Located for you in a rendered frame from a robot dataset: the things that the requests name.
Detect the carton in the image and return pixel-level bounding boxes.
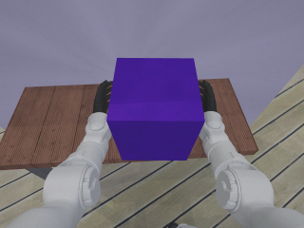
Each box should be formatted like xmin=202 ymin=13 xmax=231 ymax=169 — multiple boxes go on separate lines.
xmin=106 ymin=58 xmax=205 ymax=161

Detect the left robot hand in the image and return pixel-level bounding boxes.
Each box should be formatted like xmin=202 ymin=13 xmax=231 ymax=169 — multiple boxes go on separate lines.
xmin=92 ymin=80 xmax=113 ymax=114

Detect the left robot upper arm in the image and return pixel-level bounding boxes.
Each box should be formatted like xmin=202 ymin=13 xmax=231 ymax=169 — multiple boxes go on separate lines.
xmin=6 ymin=164 xmax=101 ymax=228

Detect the right robot forearm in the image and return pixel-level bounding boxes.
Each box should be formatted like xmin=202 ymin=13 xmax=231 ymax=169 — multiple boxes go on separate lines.
xmin=199 ymin=111 xmax=275 ymax=201

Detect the right robot upper arm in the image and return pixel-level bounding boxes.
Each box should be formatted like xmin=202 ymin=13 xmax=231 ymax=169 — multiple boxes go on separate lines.
xmin=215 ymin=168 xmax=304 ymax=228

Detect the table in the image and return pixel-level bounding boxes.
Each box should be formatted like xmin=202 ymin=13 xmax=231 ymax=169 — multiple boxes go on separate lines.
xmin=0 ymin=78 xmax=259 ymax=180

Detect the left robot forearm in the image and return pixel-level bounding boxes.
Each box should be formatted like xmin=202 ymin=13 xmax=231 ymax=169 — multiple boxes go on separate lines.
xmin=43 ymin=112 xmax=112 ymax=203

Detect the right robot hand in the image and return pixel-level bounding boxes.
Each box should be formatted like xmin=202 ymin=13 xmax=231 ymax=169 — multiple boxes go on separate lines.
xmin=198 ymin=80 xmax=218 ymax=112

